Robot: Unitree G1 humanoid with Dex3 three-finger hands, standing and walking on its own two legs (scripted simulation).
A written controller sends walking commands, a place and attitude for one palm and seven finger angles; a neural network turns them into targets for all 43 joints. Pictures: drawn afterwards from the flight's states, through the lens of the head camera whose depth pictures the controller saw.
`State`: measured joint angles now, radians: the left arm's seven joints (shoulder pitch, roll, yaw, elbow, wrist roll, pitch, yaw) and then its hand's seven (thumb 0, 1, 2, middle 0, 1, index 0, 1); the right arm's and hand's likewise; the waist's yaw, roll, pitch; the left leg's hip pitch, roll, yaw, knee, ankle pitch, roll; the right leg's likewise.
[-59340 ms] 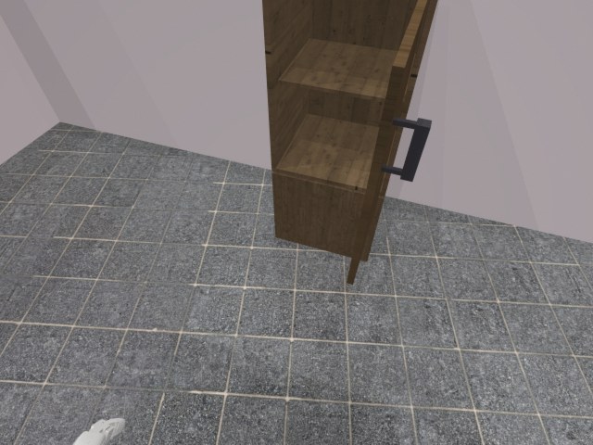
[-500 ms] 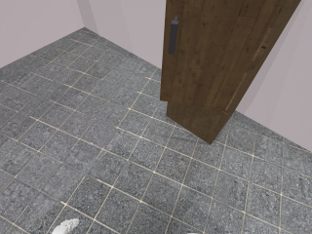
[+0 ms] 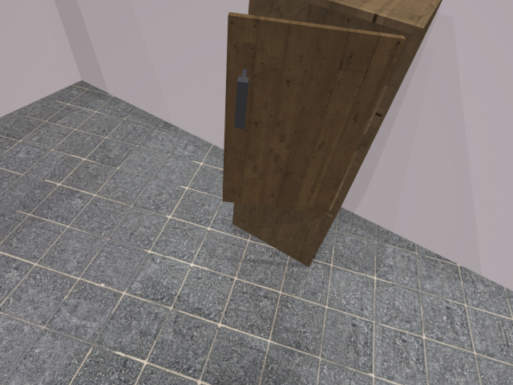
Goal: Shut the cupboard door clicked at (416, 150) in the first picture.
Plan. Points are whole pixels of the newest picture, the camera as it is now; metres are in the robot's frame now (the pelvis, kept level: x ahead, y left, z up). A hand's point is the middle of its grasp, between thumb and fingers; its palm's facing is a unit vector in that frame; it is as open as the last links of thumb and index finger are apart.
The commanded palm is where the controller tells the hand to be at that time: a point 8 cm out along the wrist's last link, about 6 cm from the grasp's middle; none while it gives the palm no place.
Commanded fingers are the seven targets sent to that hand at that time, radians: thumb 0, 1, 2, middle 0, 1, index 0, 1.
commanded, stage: take the last steps up to it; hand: left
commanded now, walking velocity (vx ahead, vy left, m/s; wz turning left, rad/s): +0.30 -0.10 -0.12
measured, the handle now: (242, 98) +0.71 +0.06 +0.07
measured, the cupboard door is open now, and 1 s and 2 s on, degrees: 27 27 27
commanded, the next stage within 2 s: come to a stop and stand still in 0.46 s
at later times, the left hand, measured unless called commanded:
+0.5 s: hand (212, 331) +0.25 +0.08 -0.16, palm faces -0.04 -0.98 -0.21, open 7.3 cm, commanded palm none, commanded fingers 0.00 0.90 0.90 -0.20 -0.30 -0.20 -0.30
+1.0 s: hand (216, 339) +0.24 +0.07 -0.18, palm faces +0.02 -0.98 -0.20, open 7.4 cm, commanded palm none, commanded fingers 0.00 0.90 0.90 -0.20 -0.30 -0.20 -0.30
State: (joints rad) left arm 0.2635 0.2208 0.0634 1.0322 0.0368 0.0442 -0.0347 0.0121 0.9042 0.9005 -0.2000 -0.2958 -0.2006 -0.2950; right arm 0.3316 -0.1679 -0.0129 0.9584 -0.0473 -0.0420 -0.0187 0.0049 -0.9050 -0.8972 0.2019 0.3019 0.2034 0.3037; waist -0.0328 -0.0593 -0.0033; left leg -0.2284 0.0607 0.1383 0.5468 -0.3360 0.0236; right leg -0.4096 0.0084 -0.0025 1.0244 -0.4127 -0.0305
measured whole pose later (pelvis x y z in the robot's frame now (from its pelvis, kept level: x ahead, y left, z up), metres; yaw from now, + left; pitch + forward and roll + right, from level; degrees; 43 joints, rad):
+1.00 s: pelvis +0.22 -0.10 -0.01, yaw -2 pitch -1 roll -1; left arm 0.25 0.14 0.02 1.04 0.02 0.02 0.04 0.01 0.91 0.90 -0.20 -0.30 -0.20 -0.30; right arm 0.13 -0.17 -0.03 0.97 -0.02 0.05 -0.03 0.00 -0.91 -0.90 0.20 0.30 0.20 0.30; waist 0.03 0.00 0.11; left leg -0.34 0.02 0.06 0.58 -0.22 0.02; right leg -0.21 0.03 -0.15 0.55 -0.34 -0.07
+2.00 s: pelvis +0.20 +0.01 +0.00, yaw -2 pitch -1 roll -1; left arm 0.42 0.17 -0.01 1.10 0.03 0.01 0.03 0.01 0.90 0.90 -0.20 -0.30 -0.20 -0.29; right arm 0.21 -0.17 -0.01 1.05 -0.01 0.01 -0.01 0.01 -0.90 -0.90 0.20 0.30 0.20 0.30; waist 0.03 -0.03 0.01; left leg -0.25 -0.14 0.08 0.36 -0.11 0.14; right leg -0.22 -0.03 0.04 0.48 -0.29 -0.02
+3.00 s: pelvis +0.24 -0.04 +0.01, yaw -2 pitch +1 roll +1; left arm 0.33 0.16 -0.02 1.11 0.02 0.00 0.03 0.01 0.91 0.90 -0.20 -0.30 -0.20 -0.29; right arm 0.26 -0.14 0.00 1.12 -0.02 -0.02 -0.03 0.01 -0.91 -0.90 0.20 0.30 0.20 0.30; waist -0.01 -0.05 0.00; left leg -0.23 -0.10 0.06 0.37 -0.17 0.10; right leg -0.18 0.00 0.04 0.45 -0.30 0.00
